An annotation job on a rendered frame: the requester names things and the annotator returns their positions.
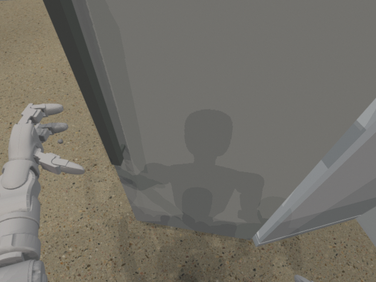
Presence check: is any handle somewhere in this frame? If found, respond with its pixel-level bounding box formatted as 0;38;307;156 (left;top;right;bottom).
43;0;125;166

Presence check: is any robot left forearm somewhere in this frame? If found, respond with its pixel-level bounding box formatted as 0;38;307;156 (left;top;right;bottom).
0;159;41;268

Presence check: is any robot left upper arm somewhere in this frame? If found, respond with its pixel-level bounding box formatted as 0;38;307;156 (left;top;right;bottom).
0;259;48;282

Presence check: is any fridge door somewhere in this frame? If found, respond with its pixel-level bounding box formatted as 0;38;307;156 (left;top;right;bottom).
72;0;376;240

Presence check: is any left robot hand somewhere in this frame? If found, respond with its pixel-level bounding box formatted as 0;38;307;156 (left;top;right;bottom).
8;103;85;174

